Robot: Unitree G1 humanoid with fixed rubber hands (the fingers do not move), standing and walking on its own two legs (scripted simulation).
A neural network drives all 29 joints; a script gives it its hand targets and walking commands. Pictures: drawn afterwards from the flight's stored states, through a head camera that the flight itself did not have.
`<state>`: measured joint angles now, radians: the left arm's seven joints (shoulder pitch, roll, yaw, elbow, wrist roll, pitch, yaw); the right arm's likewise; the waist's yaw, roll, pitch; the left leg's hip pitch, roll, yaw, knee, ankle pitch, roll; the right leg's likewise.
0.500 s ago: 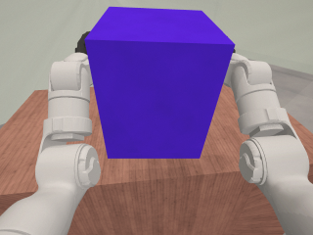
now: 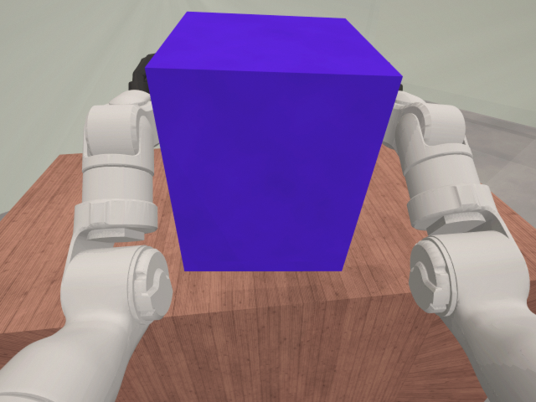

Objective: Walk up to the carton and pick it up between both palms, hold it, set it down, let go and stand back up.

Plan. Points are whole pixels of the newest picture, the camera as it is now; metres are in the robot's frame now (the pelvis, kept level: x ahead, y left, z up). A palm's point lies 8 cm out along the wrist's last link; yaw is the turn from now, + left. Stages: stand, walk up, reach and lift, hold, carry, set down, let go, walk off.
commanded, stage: hold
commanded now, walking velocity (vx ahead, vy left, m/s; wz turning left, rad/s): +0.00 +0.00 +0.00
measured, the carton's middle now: (265, 143) +0.38 +0.00 +0.27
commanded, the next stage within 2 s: none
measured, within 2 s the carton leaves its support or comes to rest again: neither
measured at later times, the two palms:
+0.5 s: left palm (145, 109) +0.38 +0.15 +0.33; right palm (384, 110) +0.38 -0.16 +0.32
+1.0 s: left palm (144, 112) +0.38 +0.16 +0.33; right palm (381, 113) +0.38 -0.16 +0.31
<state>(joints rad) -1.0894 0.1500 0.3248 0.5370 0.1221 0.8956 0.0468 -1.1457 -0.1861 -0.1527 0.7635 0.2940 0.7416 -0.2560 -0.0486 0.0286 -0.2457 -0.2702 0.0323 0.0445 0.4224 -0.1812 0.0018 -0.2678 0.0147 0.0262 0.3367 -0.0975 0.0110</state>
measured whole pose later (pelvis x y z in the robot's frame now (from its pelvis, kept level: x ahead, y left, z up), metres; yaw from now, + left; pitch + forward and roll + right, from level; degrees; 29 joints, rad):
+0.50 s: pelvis +0.00 +0.00 +0.00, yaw +0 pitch +2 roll -1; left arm -1.09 0.15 0.32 0.54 0.12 0.89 0.05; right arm -1.15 -0.19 -0.15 0.77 0.29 0.74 -0.26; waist -0.05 0.03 -0.25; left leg -0.27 0.03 0.04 0.42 -0.18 0.00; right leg -0.27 0.01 0.03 0.34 -0.10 0.01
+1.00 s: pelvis +0.00 +0.00 +0.00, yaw +0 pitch +2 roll -1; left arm -1.09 0.15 0.32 0.58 0.12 0.88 0.04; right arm -1.15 -0.19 -0.15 0.79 0.29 0.74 -0.26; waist -0.04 0.03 -0.25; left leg -0.27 0.03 0.04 0.42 -0.18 0.00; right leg -0.27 0.02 0.03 0.34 -0.10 0.01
